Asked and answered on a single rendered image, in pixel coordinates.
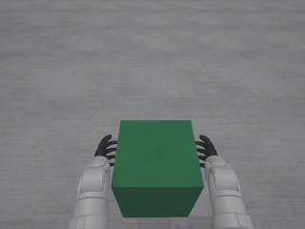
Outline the right robot hand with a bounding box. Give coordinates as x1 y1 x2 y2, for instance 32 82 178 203
195 135 218 168

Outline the robot right forearm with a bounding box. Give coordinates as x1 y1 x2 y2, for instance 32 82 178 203
204 156 254 229

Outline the left robot hand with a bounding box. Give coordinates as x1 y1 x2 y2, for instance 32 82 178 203
94 135 118 167

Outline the robot left forearm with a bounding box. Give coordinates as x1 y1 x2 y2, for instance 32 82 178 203
68 156 111 229

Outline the carton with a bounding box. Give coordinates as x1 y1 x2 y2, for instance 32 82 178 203
111 120 204 218

